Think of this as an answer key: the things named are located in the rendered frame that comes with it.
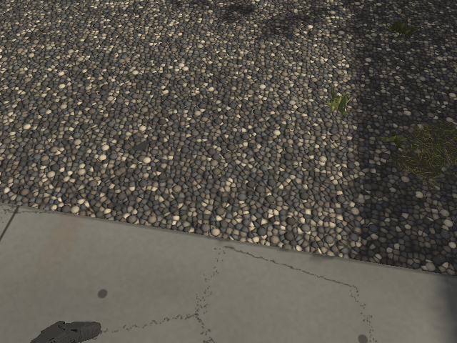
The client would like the left robot hand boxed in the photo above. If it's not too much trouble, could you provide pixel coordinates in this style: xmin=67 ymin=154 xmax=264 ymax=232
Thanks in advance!
xmin=30 ymin=321 xmax=101 ymax=343

